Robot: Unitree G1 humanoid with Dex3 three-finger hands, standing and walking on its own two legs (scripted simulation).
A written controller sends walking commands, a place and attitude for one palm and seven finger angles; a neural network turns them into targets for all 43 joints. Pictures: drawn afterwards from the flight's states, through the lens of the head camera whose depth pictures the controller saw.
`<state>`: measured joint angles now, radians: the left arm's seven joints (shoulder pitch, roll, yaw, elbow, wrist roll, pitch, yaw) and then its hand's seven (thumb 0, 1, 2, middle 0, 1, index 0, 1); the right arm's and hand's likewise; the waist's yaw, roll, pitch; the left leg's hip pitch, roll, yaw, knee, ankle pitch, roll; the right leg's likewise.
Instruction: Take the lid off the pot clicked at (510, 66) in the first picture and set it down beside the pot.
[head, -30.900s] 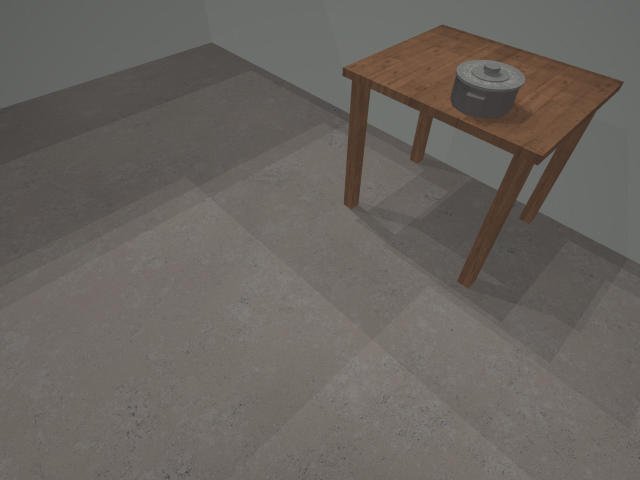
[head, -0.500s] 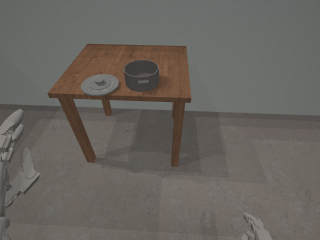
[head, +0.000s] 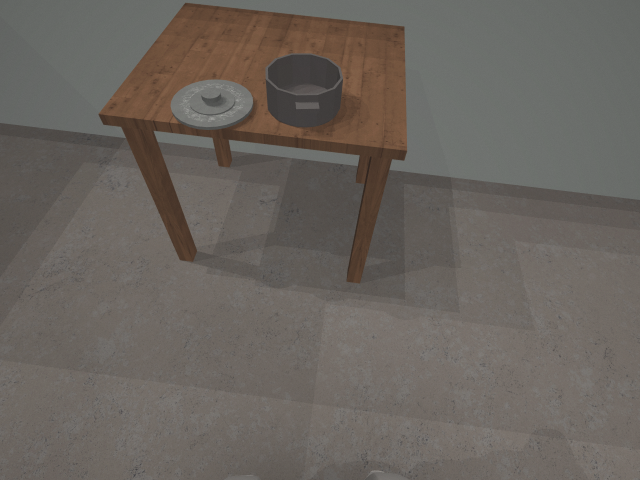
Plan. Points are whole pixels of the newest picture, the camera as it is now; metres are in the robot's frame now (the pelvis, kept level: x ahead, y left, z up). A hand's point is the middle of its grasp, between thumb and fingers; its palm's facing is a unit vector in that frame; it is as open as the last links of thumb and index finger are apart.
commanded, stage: let the arm hang, fingers relaxed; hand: left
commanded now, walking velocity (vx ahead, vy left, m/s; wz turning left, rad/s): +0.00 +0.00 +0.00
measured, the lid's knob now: (211, 95) +0.91 +0.30 -0.08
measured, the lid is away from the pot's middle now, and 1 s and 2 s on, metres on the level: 0.22 0.22 0.22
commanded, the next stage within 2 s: look to check the result in 1.10 s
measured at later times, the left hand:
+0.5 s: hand out of the picture +0.11 +0.19 -0.16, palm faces -0.04 -0.97 -0.23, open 7.3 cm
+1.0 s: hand out of the picture +0.09 +0.19 -0.16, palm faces -0.06 -0.97 -0.23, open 7.4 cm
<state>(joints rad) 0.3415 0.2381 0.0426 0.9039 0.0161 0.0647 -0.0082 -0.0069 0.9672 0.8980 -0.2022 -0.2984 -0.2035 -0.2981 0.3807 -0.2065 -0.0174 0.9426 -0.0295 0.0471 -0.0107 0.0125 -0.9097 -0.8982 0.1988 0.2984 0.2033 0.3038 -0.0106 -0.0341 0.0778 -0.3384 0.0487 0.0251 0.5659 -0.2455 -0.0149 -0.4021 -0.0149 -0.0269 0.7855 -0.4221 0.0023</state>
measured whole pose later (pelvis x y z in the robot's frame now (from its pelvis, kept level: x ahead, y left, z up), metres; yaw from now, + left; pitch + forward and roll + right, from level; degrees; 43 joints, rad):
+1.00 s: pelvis +0.05 +0.01 +0.01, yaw -4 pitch +0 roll +0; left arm 0.18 0.17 0.03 1.10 0.02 0.01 0.03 0.01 0.91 0.90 -0.20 -0.30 -0.20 -0.30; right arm 0.19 -0.18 -0.04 1.10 -0.01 0.02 -0.03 0.01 -0.91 -0.90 0.20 0.30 0.20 0.30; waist -0.02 0.01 0.10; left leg -0.16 0.06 0.09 0.45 -0.28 -0.02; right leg -0.14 -0.01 0.06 0.45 -0.30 0.02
